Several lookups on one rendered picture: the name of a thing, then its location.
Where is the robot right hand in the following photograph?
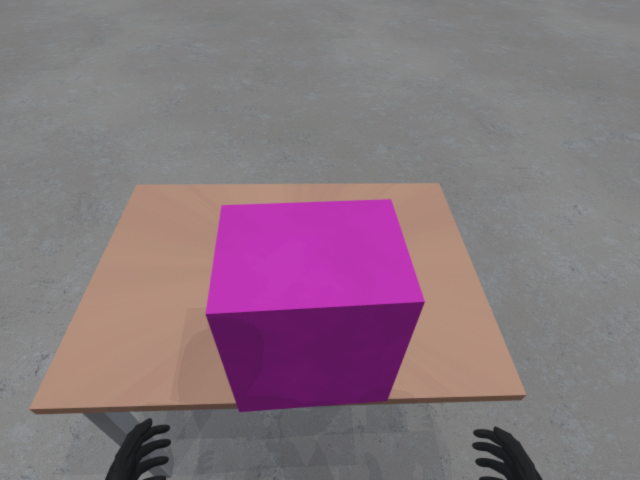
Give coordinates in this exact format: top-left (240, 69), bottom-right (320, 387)
top-left (472, 426), bottom-right (542, 480)

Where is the robot left hand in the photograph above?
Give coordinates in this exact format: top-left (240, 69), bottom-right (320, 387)
top-left (105, 418), bottom-right (171, 480)

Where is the carton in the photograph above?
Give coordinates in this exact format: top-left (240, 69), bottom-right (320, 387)
top-left (206, 199), bottom-right (425, 412)

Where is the table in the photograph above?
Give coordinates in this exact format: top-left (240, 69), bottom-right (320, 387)
top-left (29, 183), bottom-right (526, 478)

